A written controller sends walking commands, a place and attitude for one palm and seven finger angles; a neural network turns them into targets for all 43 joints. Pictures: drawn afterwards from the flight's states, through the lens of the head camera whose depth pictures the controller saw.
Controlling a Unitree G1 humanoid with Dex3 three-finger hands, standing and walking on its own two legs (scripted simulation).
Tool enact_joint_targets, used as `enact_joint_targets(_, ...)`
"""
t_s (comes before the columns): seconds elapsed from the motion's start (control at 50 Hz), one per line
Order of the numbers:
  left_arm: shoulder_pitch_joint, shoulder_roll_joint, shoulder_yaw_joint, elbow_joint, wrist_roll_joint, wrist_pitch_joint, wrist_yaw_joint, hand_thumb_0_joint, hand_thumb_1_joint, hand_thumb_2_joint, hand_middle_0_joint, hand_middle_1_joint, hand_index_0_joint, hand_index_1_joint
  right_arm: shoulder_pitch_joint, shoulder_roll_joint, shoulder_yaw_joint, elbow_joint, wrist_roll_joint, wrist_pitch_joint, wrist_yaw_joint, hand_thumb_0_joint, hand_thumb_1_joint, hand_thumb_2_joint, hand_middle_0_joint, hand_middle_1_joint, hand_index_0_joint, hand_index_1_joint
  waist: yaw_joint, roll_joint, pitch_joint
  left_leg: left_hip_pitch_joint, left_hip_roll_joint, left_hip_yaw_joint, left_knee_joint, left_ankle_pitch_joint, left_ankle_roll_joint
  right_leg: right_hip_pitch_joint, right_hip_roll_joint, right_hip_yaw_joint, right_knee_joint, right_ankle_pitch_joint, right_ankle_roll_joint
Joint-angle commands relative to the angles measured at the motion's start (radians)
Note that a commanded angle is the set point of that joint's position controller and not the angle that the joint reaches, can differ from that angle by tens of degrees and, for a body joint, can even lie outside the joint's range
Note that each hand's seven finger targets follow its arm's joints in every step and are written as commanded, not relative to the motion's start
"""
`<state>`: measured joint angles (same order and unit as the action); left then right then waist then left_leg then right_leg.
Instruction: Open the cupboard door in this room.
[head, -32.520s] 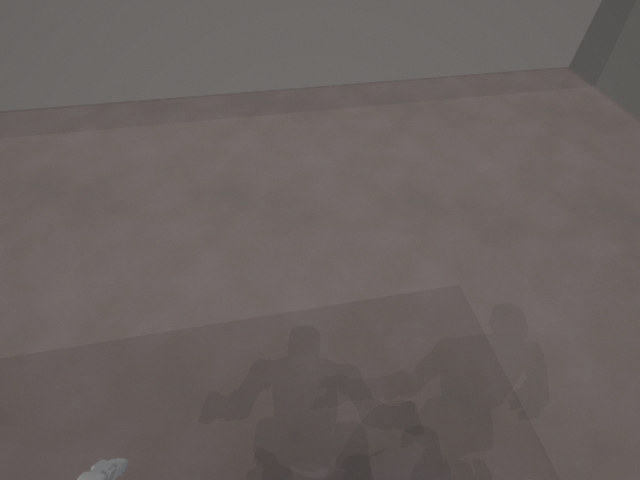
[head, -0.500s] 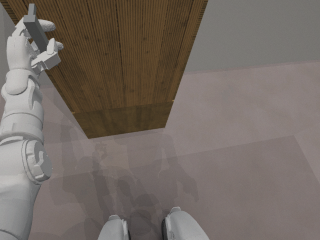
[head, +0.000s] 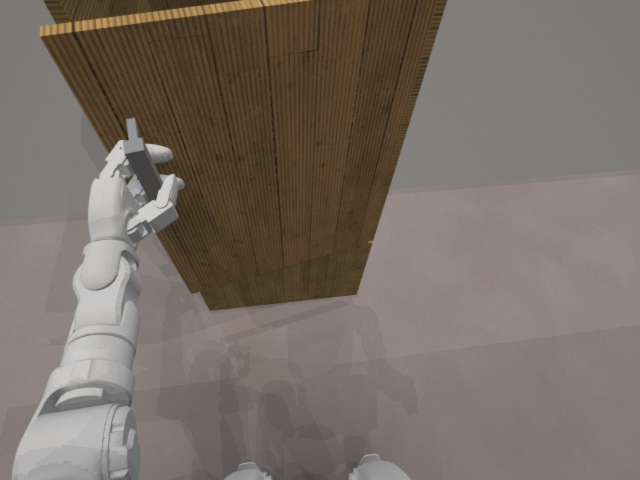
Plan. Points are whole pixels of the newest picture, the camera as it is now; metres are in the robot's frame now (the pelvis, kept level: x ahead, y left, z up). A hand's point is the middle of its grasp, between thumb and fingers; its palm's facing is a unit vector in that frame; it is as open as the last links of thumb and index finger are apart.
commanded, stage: pull the door open along its arc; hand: left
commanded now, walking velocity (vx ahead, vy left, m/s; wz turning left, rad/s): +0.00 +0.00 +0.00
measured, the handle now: (149, 170) +0.50 +0.20 +0.07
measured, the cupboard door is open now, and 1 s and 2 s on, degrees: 12 41 41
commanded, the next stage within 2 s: open thumb and fingers to let go in 0.44 s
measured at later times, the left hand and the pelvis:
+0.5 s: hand (271, 313) +0.29 +0.04 +0.07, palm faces +0.37 -0.93 -0.03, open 6.1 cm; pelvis +0.00 -0.04 +0.01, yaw +4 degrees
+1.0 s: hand (273, 307) +0.30 +0.04 +0.07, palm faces +0.46 -0.89 -0.02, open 11.5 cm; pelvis -0.02 -0.06 +0.01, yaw +5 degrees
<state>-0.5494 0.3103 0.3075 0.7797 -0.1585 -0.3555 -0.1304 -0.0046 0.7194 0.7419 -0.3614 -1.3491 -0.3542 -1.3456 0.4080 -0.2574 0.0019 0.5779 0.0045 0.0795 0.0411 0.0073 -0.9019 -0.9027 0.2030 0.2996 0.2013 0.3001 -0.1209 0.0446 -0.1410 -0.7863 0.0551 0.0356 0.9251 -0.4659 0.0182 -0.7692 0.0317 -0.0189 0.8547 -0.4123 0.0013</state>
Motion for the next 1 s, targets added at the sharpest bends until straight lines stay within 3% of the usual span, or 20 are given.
enact_joint_targets(0.0, -0.039, 0.026, -0.025, -0.381, -0.033, -0.047, 0.135, 0.0, 0.9, 0.9, -0.4, -1.35, -0.4, -1.35, 0.025, -0.117, -0.064, -0.11, 0.007, -0.057, 0.003, 0.0, -0.9, -0.9, 0.2, 0.3, 0.2, 0.3, 0.087, 0.026, -0.364, 0.288, -0.033, -0.02, -0.1, 0.594, -0.011, 0.274, 0.023, -0.042, -0.046, 0.515, -0.014)
enact_joint_targets(0.06, 0.105, -0.052, -0.045, -0.536, -0.009, -0.035, 0.294, 0.0, 0.9, 0.9, -0.4, -1.35, -0.4, -1.35, -0.024, -0.099, -0.063, -0.129, -0.008, -0.077, 0.013, 0.0, -0.9, -0.9, 0.2, 0.3, 0.2, 0.3, 0.12, -0.035, -0.361, 0.282, -0.038, -0.017, -0.109, 0.594, -0.015, 0.331, 0.017, -0.049, -0.042, 0.536, -0.017)
enact_joint_targets(0.12, 0.222, -0.171, -0.143, -0.638, 0.063, -0.015, 0.437, 0.0, 0.9, 0.9, -0.4, -1.35, -0.4, -1.35, -0.08, -0.078, -0.059, -0.141, -0.024, -0.082, 0.022, 0.0, -0.9, -0.9, 0.2, 0.3, 0.2, 0.3, 0.121, -0.044, -0.312, 0.282, -0.039, -0.014, -0.118, 0.545, -0.02, 0.329, 0.005, -0.053, -0.041, 0.508, -0.02)
enact_joint_targets(0.16, 0.249, -0.206, -0.194, -0.698, 0.124, -0.006, 0.519, 0.0, 0.9, 0.9, -0.4, -1.35, -0.4, -1.35, -0.114, -0.073, -0.059, -0.15, -0.038, -0.079, 0.019, 0.0, -0.9, -0.9, 0.2, 0.3, 0.2, 0.3, 0.118, -0.082, -0.289, 0.271, -0.042, -0.019, -0.124, 0.482, -0.017, 0.334, -0.001, -0.048, -0.046, 0.469, -0.022)
enact_joint_targets(0.18, 0.255, -0.231, -0.224, -0.73, 0.153, 0.0, 0.554, 0.0, 0.9, 0.9, -0.4, -1.35, -0.4, -1.35, -0.135, -0.064, -0.058, -0.157, -0.043, -0.078, 0.016, 0.0, -0.9, -0.9, 0.2, 0.3, 0.2, 0.3, 0.12, -0.055, -0.287, 0.274, -0.044, -0.017, -0.127, 0.461, -0.019, 0.333, -0.007, -0.043, -0.046, 0.457, -0.023)
enact_joint_targets(0.2, 0.28, -0.253, -0.232, -0.735, 0.171, 0.011, 0.596, 0.0, 0.9, 0.9, -0.4, -1.35, -0.4, -1.35, -0.151, -0.055, -0.054, -0.157, -0.049, -0.075, 0.012, 0.0, -0.9, -0.9, 0.2, 0.3, 0.2, 0.3, 0.128, -0.069, -0.278, 0.269, -0.047, -0.019, -0.13, 0.442, -0.02, 0.34, -0.011, -0.043, -0.048, 0.443, -0.026)
enact_joint_targets(0.24, 0.349, -0.3, -0.267, -0.767, 0.201, 0.036, 0.663, 0.0, 0.9, 0.9, -0.4, -1.35, -0.4, -1.35, -0.188, -0.042, -0.049, -0.168, -0.057, -0.07, 0.005, 0.0, -0.9, -0.9, 0.2, 0.3, 0.2, 0.3, 0.141, -0.082, -0.263, 0.265, -0.051, -0.016, -0.136, 0.41, -0.021, 0.358, -0.017, -0.038, -0.06, 0.421, -0.028)
enact_joint_targets(0.26, 0.373, -0.327, -0.313, -0.765, 0.224, 0.051, 0.684, 0.0, 0.9, 0.9, -0.4, -1.35, -0.4, -1.35, -0.196, -0.041, -0.046, -0.17, -0.061, -0.066, -0.001, 0.0, -0.9, -0.9, 0.2, 0.3, 0.2, 0.3, 0.126, -0.119, -0.238, 0.26, -0.049, -0.023, -0.14, 0.378, -0.019, 0.351, -0.017, -0.036, -0.073, 0.398, -0.026)
enact_joint_targets(0.32, 0.451, -0.371, -0.352, -0.838, 0.25, 0.085, 0.738, 0.0, 0.9, 0.9, -0.4, -1.35, -0.4, -1.35, -0.245, -0.015, -0.039, -0.181, -0.069, -0.06, -0.015, 0.0, -0.9, -0.9, 0.2, 0.3, 0.2, 0.3, 0.144, -0.112, -0.242, 0.27, -0.058, -0.016, -0.145, 0.35, -0.019, 0.39, -0.026, -0.025, -0.095, 0.391, -0.028)
enact_joint_targets(0.38, 0.642, -0.444, -0.451, -0.919, 0.272, 0.124, 0.724, 0.0, 0.9, 0.9, -0.4, -1.35, -0.4, -1.35, -0.275, 0.006, -0.028, -0.199, -0.067, -0.053, -0.019, 0.0, -0.9, -0.9, 0.2, 0.3, 0.2, 0.3, 0.151, -0.094, -0.227, 0.293, -0.06, -0.012, -0.151, 0.382, -0.021, 0.429, -0.029, -0.023, -0.106, 0.457, -0.035)
enact_joint_targets(0.4, 0.601, -0.46, -0.48, -0.941, 0.268, 0.133, 0.722, 0.0, 0.9, 0.9, -0.4, -1.35, -0.4, -1.35, -0.281, 0.005, -0.026, -0.198, -0.064, -0.053, -0.021, 0.0, -0.9, -0.9, 0.2, 0.3, 0.2, 0.3, 0.129, -0.099, -0.207, 0.3, -0.059, -0.016, -0.149, 0.38, -0.021, 0.418, -0.033, -0.023, -0.113, 0.469, -0.031)
enact_joint_targets(0.5, 0.423, -0.512, -0.525, -0.889, 0.265, 0.153, 0.757, 0.0, 0.9, 0.9, -0.4, -1.35, -0.4, -1.35, -0.324, 0.01, -0.016, -0.158, -0.074, -0.075, -0.036, 0.0, -0.9, -0.9, 0.2, 0.3, 0.2, 0.3, 0.095, -0.117, -0.148, 0.283, -0.067, -0.039, -0.117, 0.283, -0.02, 0.335, -0.051, -0.001, -0.14, 0.382, -0.012)
enact_joint_targets(0.52, 0.323, -0.516, -0.531, -0.865, 0.268, 0.151, 0.767, 0.0, 0.9, 0.9, -0.4, -1.35, -0.4, -1.35, -0.33, 0.007, -0.013, -0.141, -0.077, -0.081, -0.039, 0.0, -0.9, -0.9, 0.2, 0.3, 0.2, 0.3, 0.077, -0.115, -0.136, 0.27, -0.07, -0.042, -0.105, 0.262, -0.019, 0.304, -0.058, 0.007, -0.144, 0.357, -0.008)
enact_joint_targets(0.56, 0.316, -0.476, -0.488, -0.835, 0.268, 0.138, 0.769, 0.0, 0.76, 0.84, -0.39, -1.335, -0.39, -1.335, -0.324, 0.006, -0.02, -0.127, -0.079, -0.087, -0.045, 0.0, -0.9, -0.9, 0.2, 0.3, 0.2, 0.3, 0.089, -0.156, -0.164, 0.258, -0.074, -0.048, -0.105, 0.246, -0.019, 0.322, -0.066, 0.026, -0.155, 0.342, -0.002)
enact_joint_targets(0.62, 0.347, -0.475, -0.481, -0.819, 0.262, 0.125, 0.752, 0.0, 0.55, 0.75, -0.375, -1.313, -0.375, -1.313, -0.308, 0.009, -0.026, -0.126, -0.079, -0.09, -0.048, 0.0, -0.9, -0.9, 0.2, 0.3, 0.2, 0.3, 0.105, -0.143, -0.234, 0.255, -0.08, -0.04, -0.105, 0.273, -0.02, 0.385, -0.081, 0.047, -0.143, 0.45, 0.006)
enact_joint_targets(0.7, 0.305, -0.453, -0.473, -0.8, 0.258, 0.104, 0.727, 0.0, 0.27, 0.63, -0.355, -1.283, -0.355, -1.283, -0.298, 0.001, -0.031, -0.117, -0.075, -0.091, -0.053, 0.0, -0.9, -0.9, 0.2, 0.3, 0.2, 0.3, 0.093, -0.171, -0.22, 0.231, -0.078, -0.044, -0.106, 0.251, -0.018, 0.389, -0.094, 0.068, -0.156, 0.447, 0.015)
enact_joint_targets(0.8, 0.288, -0.424, -0.445, -0.774, 0.252, 0.069, 0.712, 0.0, -0.08, 0.48, -0.33, -1.245, -0.33, -1.245, -0.293, -0.004, -0.038, -0.111, -0.076, -0.097, -0.058, 0.0, -0.9, -0.9, 0.2, 0.3, 0.2, 0.3, 0.101, -0.172, -0.229, 0.208, -0.079, -0.046, -0.106, 0.229, -0.016, 0.4, -0.107, 0.099, -0.168, 0.417, 0.02)
enact_joint_targets(0.84, 0.271, -0.436, -0.456, -0.754, 0.25, 0.059, 0.708, 0.0, -0.22, 0.42, -0.32, -1.23, -0.32, -1.23, -0.293, -0.006, -0.038, -0.107, -0.075, -0.101, -0.059, 0.0, -0.9, -0.9, 0.2, 0.3, 0.2, 0.3, 0.095, -0.179, -0.214, 0.201, -0.08, -0.046, -0.107, 0.211, -0.015, 0.383, -0.107, 0.103, -0.178, 0.369, 0.019)
enact_joint_targets(0.92, 0.232, -0.399, -0.415, -0.726, 0.233, 0.04, 0.706, 0.0, -0.5, 0.3, -0.3, -1.2, -0.3, -1.2, -0.297, -0.009, -0.04, -0.097, -0.073, -0.104, -0.064, 0.0, -0.9, -0.9, 0.2, 0.3, 0.2, 0.3, 0.099, -0.191, -0.206, 0.184, -0.081, -0.047, -0.11, 0.18, -0.013, 0.38, -0.112, 0.123, -0.201, 0.295, 0.021)
enact_joint_targets(0.98, 0.216, -0.402, -0.406, -0.693, 0.224, 0.033, 0.709, 0.0, -0.5, 0.3, -0.292, -1.15, -0.292, -1.15, -0.298, -0.01, -0.039, -0.093, -0.073, -0.108, -0.064, 0.0, -0.9, -0.9, 0.2, 0.3, 0.2, 0.3, 0.102, -0.183, -0.199, 0.19, -0.081, -0.045, -0.116, 0.171, -0.011, 0.365, -0.107, 0.114, -0.205, 0.254, 0.017)
